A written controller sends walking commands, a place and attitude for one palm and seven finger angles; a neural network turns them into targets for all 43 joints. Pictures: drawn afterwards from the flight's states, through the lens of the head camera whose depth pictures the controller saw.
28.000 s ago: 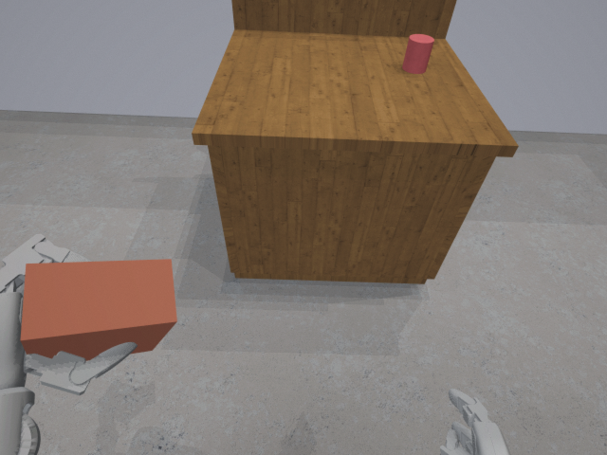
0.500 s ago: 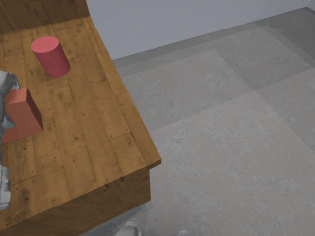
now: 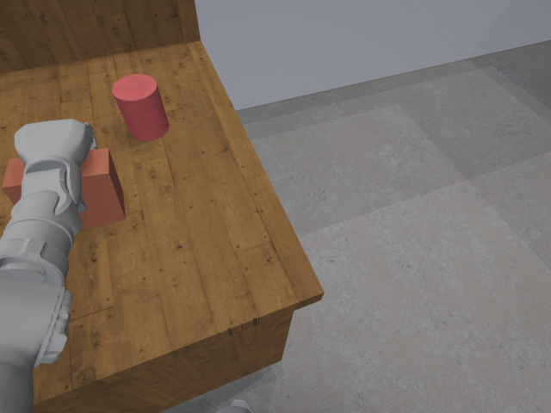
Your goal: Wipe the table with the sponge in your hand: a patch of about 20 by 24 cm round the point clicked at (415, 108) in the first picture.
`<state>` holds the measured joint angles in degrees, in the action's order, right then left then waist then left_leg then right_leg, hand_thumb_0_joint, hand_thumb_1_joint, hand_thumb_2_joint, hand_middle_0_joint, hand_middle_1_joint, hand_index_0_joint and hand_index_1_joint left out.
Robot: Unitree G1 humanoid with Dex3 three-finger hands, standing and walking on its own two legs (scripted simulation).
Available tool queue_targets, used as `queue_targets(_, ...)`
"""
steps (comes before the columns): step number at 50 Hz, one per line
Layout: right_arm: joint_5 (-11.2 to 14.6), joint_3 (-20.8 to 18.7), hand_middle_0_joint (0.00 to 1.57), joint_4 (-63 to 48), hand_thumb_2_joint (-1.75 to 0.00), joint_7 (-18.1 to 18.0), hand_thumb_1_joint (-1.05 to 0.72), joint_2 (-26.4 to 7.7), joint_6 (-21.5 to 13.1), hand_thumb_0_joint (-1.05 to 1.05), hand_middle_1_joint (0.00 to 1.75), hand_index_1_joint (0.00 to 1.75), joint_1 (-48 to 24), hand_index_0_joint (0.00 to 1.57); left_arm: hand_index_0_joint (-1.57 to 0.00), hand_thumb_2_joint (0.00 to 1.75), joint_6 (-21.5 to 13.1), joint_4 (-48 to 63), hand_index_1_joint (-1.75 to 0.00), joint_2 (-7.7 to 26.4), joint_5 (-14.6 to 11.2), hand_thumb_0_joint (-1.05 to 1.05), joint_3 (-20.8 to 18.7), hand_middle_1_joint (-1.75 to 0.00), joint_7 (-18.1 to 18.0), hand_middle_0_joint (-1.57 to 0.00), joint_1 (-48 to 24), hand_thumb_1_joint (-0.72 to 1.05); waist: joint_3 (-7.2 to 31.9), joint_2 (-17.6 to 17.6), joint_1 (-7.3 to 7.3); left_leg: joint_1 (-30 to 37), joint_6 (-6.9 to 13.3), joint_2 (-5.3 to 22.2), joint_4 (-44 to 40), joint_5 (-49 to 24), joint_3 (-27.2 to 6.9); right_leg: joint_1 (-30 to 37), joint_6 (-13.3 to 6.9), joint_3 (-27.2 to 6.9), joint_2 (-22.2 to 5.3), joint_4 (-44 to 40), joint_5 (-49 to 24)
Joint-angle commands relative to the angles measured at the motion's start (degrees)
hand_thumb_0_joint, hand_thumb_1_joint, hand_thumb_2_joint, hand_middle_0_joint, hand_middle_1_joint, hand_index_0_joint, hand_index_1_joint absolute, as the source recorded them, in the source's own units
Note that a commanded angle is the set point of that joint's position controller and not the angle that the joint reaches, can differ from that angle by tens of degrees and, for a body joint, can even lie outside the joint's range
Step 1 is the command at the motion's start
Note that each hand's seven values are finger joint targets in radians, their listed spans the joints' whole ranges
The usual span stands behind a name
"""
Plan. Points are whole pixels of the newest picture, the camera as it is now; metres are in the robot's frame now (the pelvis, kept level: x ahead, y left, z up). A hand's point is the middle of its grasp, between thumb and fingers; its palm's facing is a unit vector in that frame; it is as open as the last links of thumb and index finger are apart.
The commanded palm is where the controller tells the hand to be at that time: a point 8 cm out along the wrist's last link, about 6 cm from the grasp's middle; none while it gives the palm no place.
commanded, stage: slide across to the middle lane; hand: left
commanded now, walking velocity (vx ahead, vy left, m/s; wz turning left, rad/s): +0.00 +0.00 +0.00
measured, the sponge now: (76, 200) +0.42 +0.34 +0.02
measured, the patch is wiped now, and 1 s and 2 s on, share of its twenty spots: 0.55 0.65 0.70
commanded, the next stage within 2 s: wipe back along the middle lane in 0.36 s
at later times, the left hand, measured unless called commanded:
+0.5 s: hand (115, 155) +0.47 +0.27 +0.07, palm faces -0.10 +0.02 -0.99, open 10.1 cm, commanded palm +0.45 +0.24 +0.11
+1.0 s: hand (121, 177) +0.43 +0.25 +0.07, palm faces -0.01 -0.01 -1.00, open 10.1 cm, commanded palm +0.39 +0.23 +0.09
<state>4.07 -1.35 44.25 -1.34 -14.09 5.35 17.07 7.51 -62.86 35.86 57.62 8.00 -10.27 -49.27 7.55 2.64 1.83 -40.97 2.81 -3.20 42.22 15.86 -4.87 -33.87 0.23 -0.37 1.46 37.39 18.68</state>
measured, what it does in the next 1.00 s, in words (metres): stands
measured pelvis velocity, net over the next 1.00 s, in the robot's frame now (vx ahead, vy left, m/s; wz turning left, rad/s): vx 0.04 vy -0.02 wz -0.02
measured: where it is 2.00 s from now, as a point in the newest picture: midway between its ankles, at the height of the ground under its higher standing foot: outside the picture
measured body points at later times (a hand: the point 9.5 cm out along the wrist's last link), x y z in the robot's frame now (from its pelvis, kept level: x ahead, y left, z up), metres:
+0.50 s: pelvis +0.03 -0.02 +0.01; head +0.09 -0.02 +0.45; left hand +0.48 +0.27 +0.13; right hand +0.09 -0.29 -0.13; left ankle +0.04 +0.08 -0.71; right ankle -0.01 -0.15 -0.71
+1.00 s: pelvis +0.04 -0.02 +0.02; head +0.06 -0.03 +0.47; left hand +0.43 +0.25 +0.13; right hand +0.19 -0.28 -0.10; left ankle +0.04 +0.08 -0.71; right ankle -0.01 -0.15 -0.71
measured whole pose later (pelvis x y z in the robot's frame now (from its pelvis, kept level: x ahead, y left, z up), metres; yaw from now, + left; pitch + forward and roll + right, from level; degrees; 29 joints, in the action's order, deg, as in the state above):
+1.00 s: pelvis +0.04 -0.02 +0.02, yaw -1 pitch +9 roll -2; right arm 5.2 -1.2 38.0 0.4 -16.2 11.9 8.5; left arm 18.9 -39.6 24.7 55.6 7.7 -11.9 -28.7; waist 8.4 3.4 -0.3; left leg -26.5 1.8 -2.0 34.6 17.2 -3.7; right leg -20.2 0.0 -2.0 2.0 30.0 19.1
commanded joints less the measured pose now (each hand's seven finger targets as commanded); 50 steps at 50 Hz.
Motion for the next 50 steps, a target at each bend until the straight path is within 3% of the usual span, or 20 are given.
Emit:
queue_targets(1,-0.1,-3.2,0.2,-3.4,-0.9,-0.6,-0.9,-10.4,-1.7,0.0,0.3,0.3,2.4,0.2,-1.2,1.3,0.3,7.8,-1.6,-2.8,-2.1,0.0,1.4,-1.6,-1.2,-1.2,-24.4,0.1,13.1,1.2,6.56,25.3,-1.4,4.4,-8.9,1.8,-5.3,-7.6,-3.2,2.7,2.2,-5.7,-3.1)
queue_targets(4,-0.1,-2.9,0.2,-3.3,-0.9,-0.5,-0.9,-10.4,-1.8,0.0,0.3,0.3,1.9,0.2,-1.2,1.3,1.0,7.3,-1.6,-4.7,-2.6,0.0,2.9,-1.6,-0.1,-1.2,-25.7,0.1,12.7,0.1,6.87,25.4,-1.5,4.3,-8.9,1.2,-5.5,-7.3,-3.1,3.1,2.1,-5.5,-3.4)
queue_targets(5,-0.1,-2.8,0.2,-3.4,-0.9,-0.4,-0.9,-10.2,-1.9,0.0,0.3,0.3,1.3,0.2,-1.2,1.3,0.8,8.7,-1.6,-5.9,-3.1,0.0,3.7,-1.6,0.3,-1.2,-27.5,0.1,13.0,2.2,7.09,26.7,-2.0,4.3,-9.3,0.7,-5.9,-7.8,-3.2,2.9,1.9,-5.2,-3.6)
queue_targets(12,-0.5,-2.5,0.2,-3.7,-0.9,-0.2,-0.9,-10.1,-0.7,0.0,0.3,0.3,1.4,0.2,-1.2,1.3,2.2,7.3,-1.6,-3.5,-1.3,0.0,2.1,-1.6,1.1,-1.2,-26.4,0.1,14.5,1.0,6.06,26.5,-1.6,3.7,-7.8,-6.2,-3.3,-3.9,-3.4,3.2,2.2,-6.1,-6.1)
queue_targets(15,-0.7,-2.8,0.2,-3.9,-0.9,0.2,-0.9,-9.7,-0.1,0.0,0.3,0.3,1.1,0.2,-1.2,1.3,2.7,7.8,-1.6,-5.0,-0.9,0.0,2.1,-1.6,0.6,-1.2,-25.6,0.1,15.9,2.2,5.62,27.4,-2.1,3.7,-7.1,-11.7,-2.8,-2.9,-3.7,3.4,2.3,-5.8,-8.5)
queue_targets(19,-1.0,-2.8,0.2,-4.7,-0.9,0.6,-0.9,-9.8,1.4,0.0,0.3,0.3,0.9,0.2,-1.2,1.3,3.2,7.2,-1.6,-2.4,-0.8,0.0,-0.9,-1.6,0.1,-1.2,-19.0,0.1,18.1,-0.9,3.84,25.9,-1.3,3.6,-5.7,-17.1,-0.3,3.2,-3.6,2.8,2.3,-6.6,-14.3)
queue_targets(22,-0.9,-2.8,0.2,-5.2,-0.9,0.7,-0.9,-9.8,2.2,0.0,0.3,0.3,0.5,0.2,-1.2,1.3,3.4,8.1,-1.6,-0.9,-0.9,0.0,-2.4,-1.6,-0.1,-1.2,-15.3,0.1,19.1,-0.8,2.69,24.3,-0.8,3.1,-5.6,-19.8,1.2,7.6,-3.5,2.1,2.1,-6.5,-19.8)
queue_targets(24,-0.6,-2.6,0.2,-5.7,-0.9,0.7,-0.9,-10.0,2.8,0.0,0.3,0.3,0.0,0.2,-1.2,1.3,3.8,7.9,-1.6,1.3,-0.7,0.0,-3.8,-1.6,-0.1,-1.2,-12.3,0.1,17.7,-3.2,2.45,21.7,-0.2,2.8,-5.8,-19.4,2.2,11.1,-3.2,1.3,1.7,-7.1,-23.5)
queue_targets(25,-0.5,-2.8,0.2,-6.0,-0.9,0.8,-0.9,-9.7,2.8,0.0,0.3,0.3,-0.7,0.2,-1.2,1.3,3.4,10.1,-1.6,-0.6,-1.3,0.0,-3.0,-1.6,0.1,-1.2,-11.5,0.1,18.7,-1.9,2.27,22.5,-0.2,2.6,-5.9,-20.9,2.4,12.3,-3.3,1.0,1.5,-6.9,-25.3)
queue_targets(28,-0.2,-2.8,0.2,-6.7,-0.9,1.0,-0.9,-9.9,3.6,0.0,0.3,0.3,-1.6,0.2,-1.2,1.3,4.0,11.5,-1.6,-0.2,-0.9,0.0,-3.1,-1.6,0.9,-1.2,-4.7,0.1,17.0,-3.4,1.59,22.2,0.3,2.4,-6.0,-21.9,3.2,14.7,-3.2,0.5,1.3,-7.7,-29.0)
queue_targets(31,0.2,-2.9,0.2,-7.7,-0.9,1.2,-0.9,-9.8,3.9,0.0,0.3,0.3,-3.3,0.2,-1.2,1.3,4.5,15.5,-1.6,-3.0,-1.6,0.0,-1.1,-1.6,1.7,-1.2,-0.7,0.1,15.9,-2.5,1.18,23.4,0.5,2.3,-6.5,-23.0,3.5,15.6,-3.3,0.6,1.2,-8.1,-30.3)
queue_targets(36,0.7,-2.7,0.2,-9.2,-0.9,1.4,-0.9,-9.9,4.4,0.0,0.3,0.3,-5.9,0.2,-1.2,1.3,6.4,18.6,-1.6,-3.8,-3.1,0.0,-2.2,-1.6,1.9,-1.2,8.7,0.1,13.4,-4.1,-0.29,23.3,0.6,2.0,-7.7,-23.0,3.7,17.8,-3.3,0.8,1.0,-8.8,-31.4)
queue_targets(39,1.1,-2.3,0.2,-9.8,-0.9,1.2,-0.9,-10.1,4.8,0.0,0.3,0.3,-7.0,0.2,-1.2,1.3,7.9,18.5,-1.6,-3.0,-2.5,0.0,-2.5,-1.6,2.1,-1.2,10.1,0.1,10.9,-7.0,-0.21,21.1,0.5,1.7,-8.6,-20.0,4.0,18.4,-3.2,0.7,0.8,-9.1,-30.9)
queue_targets(40,1.1,-2.4,0.2,-10.1,-0.9,1.3,-0.9,-10.0,4.8,0.0,0.3,0.3,-7.7,0.2,-1.2,1.3,8.0,20.5,-1.6,-3.3,-2.4,0.0,-2.5,-1.6,2.1,-1.2,9.8,0.1,11.5,-4.9,-0.48,22.3,0.4,1.7,-8.8,-21.3,4.0,18.6,-3.4,0.8,0.7,-8.8,-31.0)
queue_targets(42,1.2,-2.2,0.2,-11.0,-0.9,1.3,-0.9,-9.9,4.8,0.0,0.3,0.3,-8.2,0.2,-1.2,1.3,8.9,21.1,-1.6,-3.4,-2.3,0.0,-2.5,-1.6,1.8,-1.2,13.3,0.1,11.8,-4.7,-1.02,22.8,0.3,1.6,-8.6,-22.2,3.8,18.9,-3.4,1.0,0.7,-8.7,-31.1)
queue_targets(44,1.3,-2.1,0.2,-11.4,-0.9,1.4,-0.9,-9.6,5.0,0.0,0.3,0.3,-9.3,0.2,-1.2,1.3,9.9,22.2,-1.6,-6.1,-2.4,0.0,-0.6,-1.6,1.8,-1.2,13.8,0.1,10.6,-5.2,-0.72,23.3,0.0,1.8,-9.0,-21.5,3.5,17.6,-3.4,1.4,0.9,-9.0,-29.4)
queue_targets(45,1.4,-2.3,0.2,-11.6,-0.9,1.5,-0.9,-9.5,5.1,0.0,0.3,0.3,-9.8,0.2,-1.2,1.3,10.0,24.1,-1.6,-7.1,-2.7,0.0,-0.2,-1.6,1.8,-1.2,13.1,0.1,11.1,-3.4,-0.68,24.7,-0.2,2.1,-9.2,-22.7,3.2,17.1,-3.6,1.7,0.8,-8.7,-28.4)
queue_targets(46,1.2,-2.2,0.2,-12.1,-0.9,1.6,-0.9,-9.5,5.1,0.0,0.3,0.3,-9.8,0.2,-1.2,1.3,10.6,24.2,-1.6,-6.8,-2.8,0.0,-0.8,-1.6,1.6,-1.2,15.5,0.1,10.7,-3.4,-1.32,24.9,-0.2,2.1,-9.0,-22.9,3.0,17.0,-3.7,2.0,1.0,-8.8,-27.9)
queue_targets(48,1.4,-1.9,0.2,-12.6,-0.9,1.5,-0.9,-9.3,5.2,0.0,0.3,0.3,-10.8,0.2,-1.2,1.3,11.9,24.1,-1.6,-8.3,-2.6,0.0,0.7,-1.6,1.6,-1.2,15.7,0.1,9.5,-4.9,-1.03,24.3,-0.4,2.1,-9.5,-20.7,2.8,16.1,-3.7,2.1,1.1,-9.1,-25.6)
queue_targets(50,1.5,-1.9,0.2,-12.7,-0.9,1.3,-0.9,-9.1,5.4,0.0,0.3,0.3,-11.5,0.2,-1.2,1.3,12.7,25.6,-1.6,-10.0,-2.9,0.0,1.9,-1.6,1.6,-1.2,13.4,0.1,9.1,-4.3,-0.53,24.9,-0.5,2.2,-10.2,-19.2,2.6,15.3,-3.7,2.4,1.1,-9.3,-23.0)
